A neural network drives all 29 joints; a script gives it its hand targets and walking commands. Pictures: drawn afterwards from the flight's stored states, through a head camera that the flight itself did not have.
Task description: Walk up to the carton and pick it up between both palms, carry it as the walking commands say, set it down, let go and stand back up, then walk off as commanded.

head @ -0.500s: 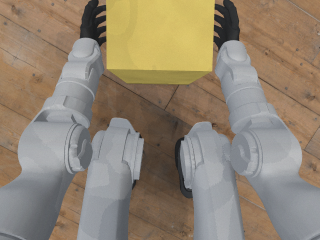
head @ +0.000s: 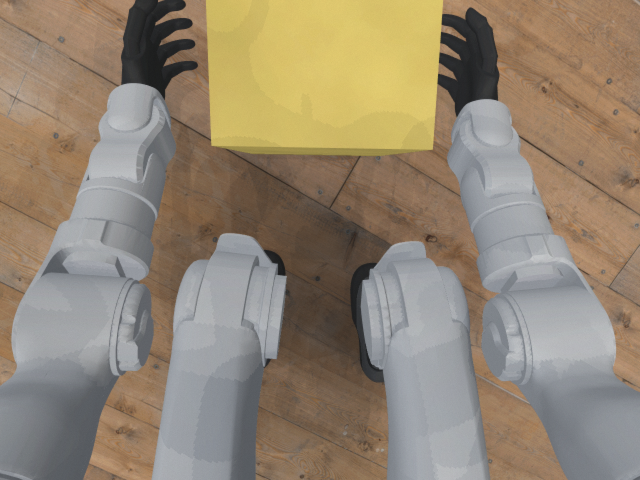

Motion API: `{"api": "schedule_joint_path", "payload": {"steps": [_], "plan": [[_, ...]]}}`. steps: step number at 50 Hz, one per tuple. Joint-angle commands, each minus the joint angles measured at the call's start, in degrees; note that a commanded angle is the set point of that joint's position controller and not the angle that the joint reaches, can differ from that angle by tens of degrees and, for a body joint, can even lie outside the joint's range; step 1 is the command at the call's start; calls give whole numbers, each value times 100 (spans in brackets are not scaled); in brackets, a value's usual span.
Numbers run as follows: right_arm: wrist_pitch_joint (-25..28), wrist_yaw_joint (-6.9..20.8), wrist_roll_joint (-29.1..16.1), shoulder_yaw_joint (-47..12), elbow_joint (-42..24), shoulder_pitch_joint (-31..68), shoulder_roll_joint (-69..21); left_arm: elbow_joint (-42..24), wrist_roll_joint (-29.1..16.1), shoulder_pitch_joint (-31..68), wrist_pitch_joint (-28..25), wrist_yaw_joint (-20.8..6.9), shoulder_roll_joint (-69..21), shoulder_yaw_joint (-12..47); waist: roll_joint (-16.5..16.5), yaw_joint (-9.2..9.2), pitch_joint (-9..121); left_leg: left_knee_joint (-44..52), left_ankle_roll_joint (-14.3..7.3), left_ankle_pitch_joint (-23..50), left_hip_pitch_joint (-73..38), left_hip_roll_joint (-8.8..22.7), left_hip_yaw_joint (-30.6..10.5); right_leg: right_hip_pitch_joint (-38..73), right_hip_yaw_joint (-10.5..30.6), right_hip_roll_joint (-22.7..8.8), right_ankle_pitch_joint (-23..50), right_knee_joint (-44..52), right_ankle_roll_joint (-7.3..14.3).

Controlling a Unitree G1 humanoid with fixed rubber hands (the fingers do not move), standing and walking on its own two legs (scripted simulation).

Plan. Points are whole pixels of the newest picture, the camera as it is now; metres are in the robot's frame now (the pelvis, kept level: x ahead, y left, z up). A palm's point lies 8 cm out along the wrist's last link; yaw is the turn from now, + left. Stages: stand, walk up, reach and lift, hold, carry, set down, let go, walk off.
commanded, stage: set down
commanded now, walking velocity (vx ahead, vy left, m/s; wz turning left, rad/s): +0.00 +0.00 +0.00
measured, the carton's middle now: (319, 76) +0.50 +0.02 -0.24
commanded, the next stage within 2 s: let go in 1.34 s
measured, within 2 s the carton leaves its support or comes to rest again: neither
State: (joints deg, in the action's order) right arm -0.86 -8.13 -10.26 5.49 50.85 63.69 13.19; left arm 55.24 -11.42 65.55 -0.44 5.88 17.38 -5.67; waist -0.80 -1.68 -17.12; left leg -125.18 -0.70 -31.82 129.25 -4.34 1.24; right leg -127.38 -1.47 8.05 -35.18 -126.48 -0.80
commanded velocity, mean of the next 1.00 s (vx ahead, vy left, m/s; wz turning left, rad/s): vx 0.00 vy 0.00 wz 0.00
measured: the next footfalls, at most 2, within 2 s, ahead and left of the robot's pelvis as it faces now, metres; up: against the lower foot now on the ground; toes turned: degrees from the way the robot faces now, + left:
none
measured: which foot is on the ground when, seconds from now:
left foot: down 0.00-1.00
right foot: down 0.00-1.00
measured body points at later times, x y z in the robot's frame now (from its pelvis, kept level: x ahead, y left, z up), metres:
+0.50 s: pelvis +0.01 +0.00 +0.07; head +0.33 +0.01 +0.38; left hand +0.49 +0.21 -0.07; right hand +0.50 -0.16 -0.07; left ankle +0.12 +0.10 -0.34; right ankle +0.10 -0.10 -0.34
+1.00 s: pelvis +0.03 +0.00 +0.21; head +0.31 +0.01 +0.56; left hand +0.49 +0.21 +0.10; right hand +0.50 -0.17 +0.10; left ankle +0.11 +0.10 -0.34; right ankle +0.10 -0.10 -0.34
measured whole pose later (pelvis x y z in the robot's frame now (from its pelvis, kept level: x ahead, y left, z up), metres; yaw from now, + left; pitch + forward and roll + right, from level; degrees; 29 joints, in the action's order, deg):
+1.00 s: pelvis +0.03 +0.00 +0.21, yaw +2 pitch +41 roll -1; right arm -8.5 -3.5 -3.3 12.5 38.3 47.7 9.9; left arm 41.1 -1.8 48.9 7.7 -0.5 13.1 -12.7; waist 0.3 -0.4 2.8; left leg -83.5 0.0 -25.1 98.7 -5.7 -2.7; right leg -96.9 1.3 6.2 -28.2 -84.7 0.5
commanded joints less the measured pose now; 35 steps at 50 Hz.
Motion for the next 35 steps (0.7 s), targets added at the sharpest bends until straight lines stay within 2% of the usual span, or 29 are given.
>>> {"api": "schedule_joint_path", "payload": {"steps": [1,2,3,5,7,8,9,11,12,13,14,15,16,17,18,21,22,23,24,25,26,27,29,30,31,32,33,34,35], "plan": [[129,90,40,210,-653,1011,532,-753,6,856,-94,-81,541,-64,217,-165,7347,960,58,2189,-4128,318,-323,2405,101,-419,1716,1162,6],[138,99,107,289,-882,1160,671,-848,-40,1017,-99,-93,681,-112,66,-70,7388,915,41,2156,-4024,320,-348,2513,86,-412,1767,1136,-33],[115,126,23,145,-803,1036,593,-989,-30,1050,-76,-80,622,-35,244,-163,7730,945,92,2177,-4356,334,-288,2629,76,-410,1709,1161,20],[45,113,28,288,-1255,1243,862,-1294,-132,1089,5,-36,837,-106,121,-44,8291,927,65,2225,-4770,328,-266,2830,-67,-432,1663,1196,-2],[-68,114,89,419,-1478,1181,803,-1596,-46,904,128,-15,603,-131,350,-82,8263,1203,105,1890,-4848,285,-196,2837,-112,-374,1364,1383,56],[-121,126,128,512,-1535,1087,763,-1651,-29,909,185,-7,698,-165,219,-64,8083,1321,40,1737,-4845,298,-261,2781,-144,-361,1280,1385,-8],[-142,130,129,482,-2018,1242,788,-1919,-95,905,250,-46,605,-74,211,75,8519,1258,34,1892,-5007,321,-240,3065,-100,-381,1422,1474,36],[-334,90,125,545,-2200,1000,870,-2254,65,760,409,-21,947,-409,109,-114,9113,1447,24,1748,-5370,236,-133,3638,-201,-369,1346,1632,20],[-426,131,118,541,-1915,1012,785,-2133,0,838,520,-34,627,-250,173,51,8591,1635,18,1435,-5219,256,-199,3251,-235,-360,978,1717,75],[-482,143,137,543,-1962,1162,787,-2131,61,873,558,-39,793,-397,173,-110,8471,1642,15,1195,-5099,284,-143,3326,-174,-402,712,1793,55],[-518,131,179,465,-2148,999,650,-2582,125,773,566,-46,739,-353,179,-185,8885,1662,7,1461,-5322,239,-113,3660,-156,-354,985,1838,38],[-553,117,157,557,-2023,1011,619,-2235,111,764,610,-77,714,-432,76,11,8471,1720,-2,1479,-5156,230,-89,3450,-246,-314,1090,1957,4],[-518,91,205,638,-2564,895,636,-2662,204,551,570,-85,793,-530,-23,30,8976,1674,5,1850,-5274,159,-84,3878,-170,-270,1542,1949,-26],[-556,126,115,374,-2295,785,580,-2494,127,448,654,-114,428,-354,95,-115,8957,1780,34,1927,-5333,177,22,3987,-113,-307,1545,2058,15],[-580,155,175,552,-2203,716,585,-2349,143,362,667,-150,479,-435,24,38,8646,1854,13,1835,-5125,160,-19,3837,-161,-282,1481,2075,13],[-603,177,369,737,-2408,497,526,-2569,294,257,682,-237,438,-379,250,43,8448,2099,35,2093,-5260,140,-74,3572,-137,-230,1646,2280,-47],[-612,194,469,745,-2179,369,525,-2175,431,63,674,-272,563,-582,154,-83,8186,2147,34,2124,-5153,117,-122,3466,-89,-282,1593,2391,-45],[-604,198,360,664,-2626,150,410,-2633,512,-193,671,-290,498,-566,200,-59,8814,2187,73,2391,-5309,96,-17,4121,-25,-254,2062,2465,-29],[-649,227,509,708,-1973,-65,332,-2232,570,-321,680,-331,503,-646,111,-149,8114,2431,71,2160,-4978,64,-35,3771,-67,-264,1799,2590,-34],[-635,285,495,756,-1919,20,285,-2347,539,-180,699,-353,314,-520,215,55,8031,2551,78,2001,-5088,116,-90,3645,-99,-309,1645,2690,-27],[-638,311,602,835,-1760,171,347,-2179,603,-95,669,-375,499,-739,144,-126,7639,2638,67,1861,-4926,94,-73,3460,-62,-329,1402,2815,-61],[-564,313,608,808,-1996,99,167,-2463,600,-133,618,-430,361,-539,96,64,7826,2715,84,1946,-4992,84,-81,3819,-90,-339,1611,2951,-73],[-534,289,673,759,-1831,228,293,-1844,650,-172,617,-479,387,-713,38,18,7420,2937,93,1803,-4655,114,-42,3961,-10,-375,1619,3211,-78],[-529,317,708,902,-1795,219,317,-2025,687,-132,614,-487,473,-807,29,34,7315,3044,88,1697,-4780,115,-114,3936,-94,-367,1547,3206,-83],[-539,316,592,734,-2050,115,182,-2398,593,-71,604,-492,421,-612,190,9,8182,3155,111,1992,-5344,54,-33,4445,-16,-315,1772,3348,-85],[-585,297,632,744,-2014,323,352,-2039,575,-178,629,-510,608,-756,-40,-77,7943,3230,76,1896,-5117,70,-100,4254,-18,-365,1677,3458,-101],[-586,324,508,561,-2310,100,111,-2381,580,-222,637,-504,364,-565,129,-36,8498,3356,74,2140,-5564,60,-10,4787,-9,-355,1947,3604,-92],[-638,345,580,694,-1916,197,260,-2011,634,-127,676,-523,516,-688,103,17,8035,3514,78,1846,-5352,61,-17,4608,-36,-356,1685,3750,-67],[-626,384,639,777,-1997,124,185,-2286,700,-218,666,-525,515,-785,7,-16,8062,3680,93,1892,-5599,57,-78,4712,-125,-373,1694,3785,-119]]}}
